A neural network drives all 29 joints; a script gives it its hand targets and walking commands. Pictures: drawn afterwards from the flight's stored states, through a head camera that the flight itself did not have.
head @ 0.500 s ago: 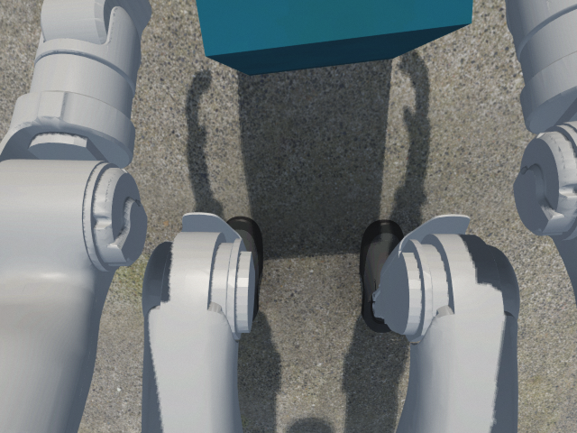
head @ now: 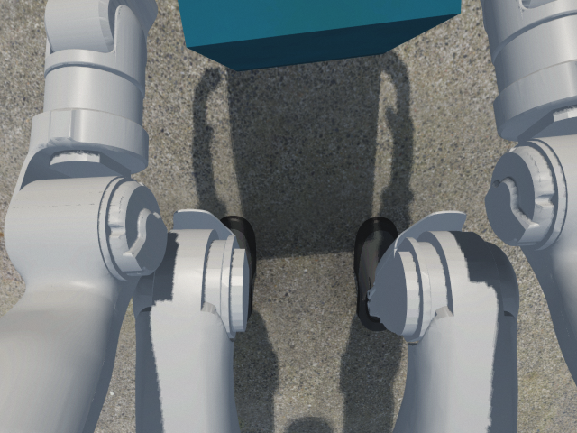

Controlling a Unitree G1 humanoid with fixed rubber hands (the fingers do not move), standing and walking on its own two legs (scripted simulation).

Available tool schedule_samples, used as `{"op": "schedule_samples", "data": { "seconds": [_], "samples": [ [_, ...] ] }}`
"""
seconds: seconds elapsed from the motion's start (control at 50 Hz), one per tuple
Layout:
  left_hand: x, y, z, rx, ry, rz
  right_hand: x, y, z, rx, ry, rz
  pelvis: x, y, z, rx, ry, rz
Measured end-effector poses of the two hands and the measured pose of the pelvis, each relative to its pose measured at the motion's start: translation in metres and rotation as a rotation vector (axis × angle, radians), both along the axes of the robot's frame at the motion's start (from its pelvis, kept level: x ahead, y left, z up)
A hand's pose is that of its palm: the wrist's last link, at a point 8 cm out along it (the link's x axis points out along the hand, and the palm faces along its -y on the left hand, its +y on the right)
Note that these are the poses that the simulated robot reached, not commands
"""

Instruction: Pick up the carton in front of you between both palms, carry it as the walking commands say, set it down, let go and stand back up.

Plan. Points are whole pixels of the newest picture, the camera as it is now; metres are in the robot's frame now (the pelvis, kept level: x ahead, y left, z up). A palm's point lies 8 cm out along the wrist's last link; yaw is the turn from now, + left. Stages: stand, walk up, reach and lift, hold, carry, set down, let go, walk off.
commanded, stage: reach and lift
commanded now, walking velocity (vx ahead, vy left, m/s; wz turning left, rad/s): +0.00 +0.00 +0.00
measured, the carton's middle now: out of the picture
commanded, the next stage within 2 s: none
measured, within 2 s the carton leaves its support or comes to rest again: leaves its support in 0.06 s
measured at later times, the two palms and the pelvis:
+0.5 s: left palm out of the picture +0.51 +0.15 +0.04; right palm out of the picture +0.52 -0.14 +0.04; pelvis -0.02 +0.01 +0.10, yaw -1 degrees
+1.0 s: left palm out of the picture +0.47 +0.15 +0.18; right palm out of the picture +0.47 -0.15 +0.18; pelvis +0.02 +0.01 +0.22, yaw -1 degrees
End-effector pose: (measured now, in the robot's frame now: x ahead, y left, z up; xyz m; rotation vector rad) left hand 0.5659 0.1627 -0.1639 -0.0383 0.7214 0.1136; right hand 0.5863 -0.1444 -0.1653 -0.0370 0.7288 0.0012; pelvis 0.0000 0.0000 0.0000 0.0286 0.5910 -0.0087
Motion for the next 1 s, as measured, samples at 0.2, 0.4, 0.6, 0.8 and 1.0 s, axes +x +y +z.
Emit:
{"op": "schedule_samples", "data": {
  "seconds": [0.2,0.4,0.6,0.8,1.0],
  "samples": [
    [-0.009,-0.003,0.071,0.042,-0.056,0.078,-0.017,0.006,0.065,-0.012,-0.057,-0.050,-0.001,0.003,0.024,-0.008,0.039,-0.003],
    [-0.047,-0.009,0.171,0.025,-0.019,0.050,-0.059,0.000,0.173,-0.006,-0.018,-0.084,-0.012,0.009,0.077,-0.014,0.142,-0.013],
    [-0.063,-0.006,0.221,0.026,-0.029,0.054,-0.074,0.002,0.223,-0.004,-0.028,-0.084,-0.021,0.009,0.118,-0.015,0.161,-0.008],
    [-0.072,-0.010,0.275,0.024,-0.037,0.046,-0.087,-0.001,0.274,0.009,-0.035,-0.103,-0.004,0.008,0.159,-0.017,0.158,-0.007],
    [-0.093,-0.010,0.345,0.024,-0.029,0.041,-0.112,-0.002,0.342,0.019,-0.026,-0.117,0.017,0.007,0.216,-0.016,0.089,-0.013]
  ]
}}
